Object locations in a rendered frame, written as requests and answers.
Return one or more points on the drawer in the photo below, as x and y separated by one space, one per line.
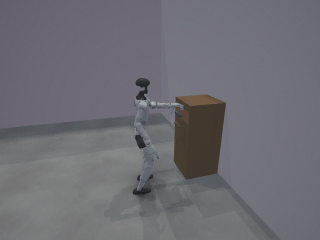
185 114

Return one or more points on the robot right upper arm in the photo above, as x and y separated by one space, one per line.
142 106

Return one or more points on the robot left hand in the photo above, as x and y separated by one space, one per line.
176 105

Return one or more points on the robot left foot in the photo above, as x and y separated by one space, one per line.
138 178

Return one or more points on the left robot forearm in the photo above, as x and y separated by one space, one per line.
163 105

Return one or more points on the robot left upper arm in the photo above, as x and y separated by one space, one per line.
151 104

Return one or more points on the robot right hand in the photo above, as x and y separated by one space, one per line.
151 150

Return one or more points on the cabinet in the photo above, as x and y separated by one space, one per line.
197 144

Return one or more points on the robot torso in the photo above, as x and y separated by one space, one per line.
144 120

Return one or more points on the right robot forearm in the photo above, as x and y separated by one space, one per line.
143 134

